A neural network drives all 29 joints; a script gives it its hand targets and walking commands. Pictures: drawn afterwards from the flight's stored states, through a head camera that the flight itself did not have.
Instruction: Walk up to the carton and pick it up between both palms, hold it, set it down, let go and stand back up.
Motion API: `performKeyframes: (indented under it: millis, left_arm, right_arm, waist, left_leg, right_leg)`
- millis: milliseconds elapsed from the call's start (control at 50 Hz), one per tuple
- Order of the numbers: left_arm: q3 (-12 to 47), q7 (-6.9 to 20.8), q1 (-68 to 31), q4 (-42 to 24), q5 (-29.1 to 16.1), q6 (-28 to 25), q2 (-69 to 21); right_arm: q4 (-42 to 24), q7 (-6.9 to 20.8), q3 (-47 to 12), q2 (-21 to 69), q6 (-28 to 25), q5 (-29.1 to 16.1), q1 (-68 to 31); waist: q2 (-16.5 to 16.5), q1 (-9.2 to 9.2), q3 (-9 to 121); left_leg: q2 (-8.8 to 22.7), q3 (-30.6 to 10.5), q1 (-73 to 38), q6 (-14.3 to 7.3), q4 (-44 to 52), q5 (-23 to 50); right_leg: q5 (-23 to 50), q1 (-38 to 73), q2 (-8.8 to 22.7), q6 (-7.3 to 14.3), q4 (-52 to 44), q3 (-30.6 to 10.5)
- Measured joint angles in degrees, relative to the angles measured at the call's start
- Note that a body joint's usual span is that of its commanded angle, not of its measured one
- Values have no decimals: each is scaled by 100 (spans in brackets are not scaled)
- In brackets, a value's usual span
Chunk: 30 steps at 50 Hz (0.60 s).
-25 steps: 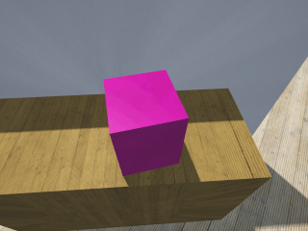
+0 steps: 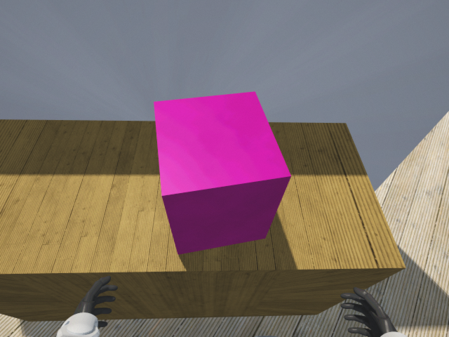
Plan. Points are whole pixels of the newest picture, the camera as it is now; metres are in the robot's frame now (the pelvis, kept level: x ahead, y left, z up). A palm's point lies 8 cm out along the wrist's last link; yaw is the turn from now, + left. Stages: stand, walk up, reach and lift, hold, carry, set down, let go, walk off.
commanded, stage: reach and lift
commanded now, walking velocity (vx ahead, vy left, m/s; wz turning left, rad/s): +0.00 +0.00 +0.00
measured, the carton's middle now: (214, 176) +0.42 +0.02 -0.01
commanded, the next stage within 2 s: none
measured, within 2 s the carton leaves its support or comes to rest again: neither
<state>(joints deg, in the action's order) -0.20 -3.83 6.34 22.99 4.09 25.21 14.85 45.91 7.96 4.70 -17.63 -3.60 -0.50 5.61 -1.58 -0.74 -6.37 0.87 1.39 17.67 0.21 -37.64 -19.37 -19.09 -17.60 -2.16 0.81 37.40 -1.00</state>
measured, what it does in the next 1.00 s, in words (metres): stands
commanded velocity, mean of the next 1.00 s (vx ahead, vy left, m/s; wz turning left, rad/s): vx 0.00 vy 0.00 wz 0.00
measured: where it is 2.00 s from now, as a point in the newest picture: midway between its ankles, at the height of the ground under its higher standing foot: outside the picture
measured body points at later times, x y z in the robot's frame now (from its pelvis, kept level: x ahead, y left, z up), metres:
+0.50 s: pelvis -0.01 -0.05 +0.01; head +0.01 -0.05 +0.46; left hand +0.15 +0.21 -0.06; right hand +0.14 -0.28 -0.08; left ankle +0.01 +0.12 -0.72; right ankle +0.01 -0.11 -0.72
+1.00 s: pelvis -0.02 -0.04 +0.01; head -0.01 -0.02 +0.46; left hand +0.17 +0.22 -0.04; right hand +0.15 -0.25 -0.04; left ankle +0.01 +0.12 -0.72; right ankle +0.01 -0.11 -0.72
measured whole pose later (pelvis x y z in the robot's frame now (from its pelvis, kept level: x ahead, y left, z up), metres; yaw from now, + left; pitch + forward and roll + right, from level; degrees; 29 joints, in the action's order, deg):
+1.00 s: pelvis -0.02 -0.04 +0.01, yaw +0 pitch -1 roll +3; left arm -2.5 -7.1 12.6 25.7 -6.6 -9.1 13.8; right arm 32.4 3.8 -1.6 -10.5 -16.9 -9.2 16.0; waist -5.4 1.8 -2.2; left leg 0.8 1.4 12.0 2.9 -24.0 -10.7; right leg -15.2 -15.9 -2.1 2.1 32.2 -1.0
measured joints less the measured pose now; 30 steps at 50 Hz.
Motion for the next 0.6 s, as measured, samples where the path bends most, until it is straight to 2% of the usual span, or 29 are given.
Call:
performKeyframes:
  millis: [120, 300, 420, 600]
  left_arm:
    - [0, 27, 198, 163, -177, -661, -7]
    - [-143, 198, 351, 458, -387, -1586, -7]
    - [-213, 212, 469, 458, -509, -1973, -7]
    - [-230, 163, 596, 460, -820, -2433, -7]
  right_arm:
    - [0, -23, -218, 36, -428, -41, 175]
    - [-227, -387, -453, 352, -978, -102, 520]
    - [-551, -509, -488, 494, -1064, -136, 796]
    - [-1040, -551, -503, 647, -1063, -172, 1036]
  waist:
    - [-26, 113, 98]
    - [-288, 232, 203]
    - [-293, 291, 292]
    - [-258, 348, 350]
  left_leg:
    - [0, -1, -173, 84, 541, 277]
    - [-3, 0, -440, 229, 1168, 658]
    - [-7, 0, -540, 238, 1437, 856]
    - [-8, 1, -564, 238, 1522, 982]
  right_leg:
    - [146, 48, 1, 21, -278, 1]
    - [213, 50, 2, 32, -339, 1]
    - [284, 50, 2, 32, -395, 0]
    - [373, 57, 2, 32, -443, 0]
